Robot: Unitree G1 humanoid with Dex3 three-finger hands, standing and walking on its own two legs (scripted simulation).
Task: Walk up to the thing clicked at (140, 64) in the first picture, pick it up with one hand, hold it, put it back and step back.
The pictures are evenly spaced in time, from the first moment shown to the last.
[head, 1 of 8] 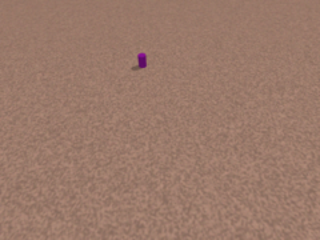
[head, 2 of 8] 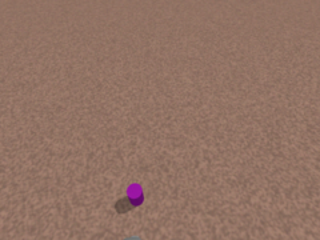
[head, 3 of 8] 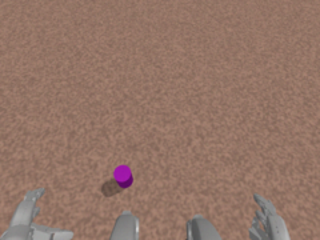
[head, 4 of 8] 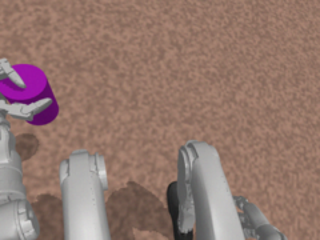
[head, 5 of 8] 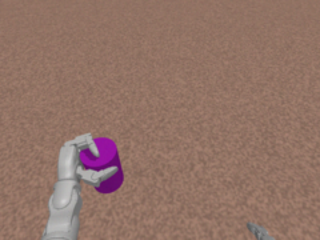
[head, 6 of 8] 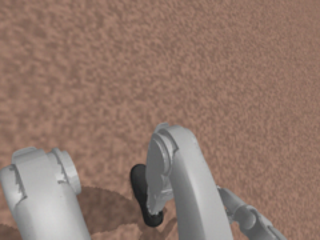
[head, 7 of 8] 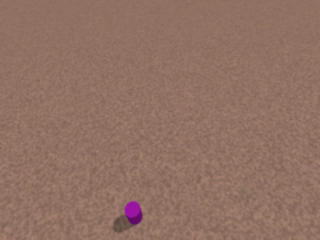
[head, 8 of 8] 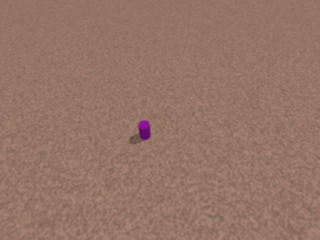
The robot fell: no
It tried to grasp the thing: yes
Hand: left
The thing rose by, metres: 0.67
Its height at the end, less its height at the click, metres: +0.00
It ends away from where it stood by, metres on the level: 0.02
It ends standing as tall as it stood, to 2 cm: yes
